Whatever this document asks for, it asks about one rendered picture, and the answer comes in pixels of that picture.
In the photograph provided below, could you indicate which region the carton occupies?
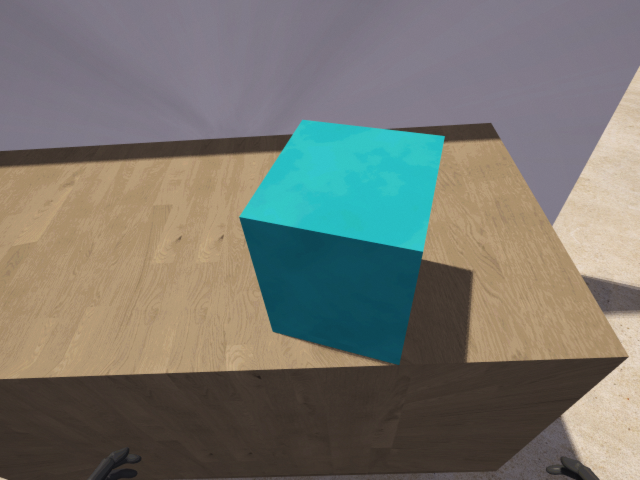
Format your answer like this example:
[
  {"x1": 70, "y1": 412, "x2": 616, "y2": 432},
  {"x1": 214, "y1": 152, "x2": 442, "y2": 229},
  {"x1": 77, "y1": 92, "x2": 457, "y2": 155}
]
[{"x1": 239, "y1": 120, "x2": 445, "y2": 365}]

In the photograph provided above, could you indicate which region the pedestal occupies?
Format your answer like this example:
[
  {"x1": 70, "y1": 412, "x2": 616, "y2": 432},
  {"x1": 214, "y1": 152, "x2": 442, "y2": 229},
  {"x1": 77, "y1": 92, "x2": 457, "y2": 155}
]
[{"x1": 0, "y1": 123, "x2": 629, "y2": 480}]

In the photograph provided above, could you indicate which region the right robot hand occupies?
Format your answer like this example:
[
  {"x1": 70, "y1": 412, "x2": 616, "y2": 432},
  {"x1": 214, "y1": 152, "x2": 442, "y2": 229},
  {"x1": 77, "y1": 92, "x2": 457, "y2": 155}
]
[{"x1": 546, "y1": 456, "x2": 600, "y2": 480}]

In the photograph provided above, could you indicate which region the left robot hand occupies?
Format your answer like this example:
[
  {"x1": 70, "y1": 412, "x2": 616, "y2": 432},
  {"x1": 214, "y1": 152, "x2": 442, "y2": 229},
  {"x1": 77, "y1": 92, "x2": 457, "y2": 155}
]
[{"x1": 87, "y1": 447, "x2": 141, "y2": 480}]

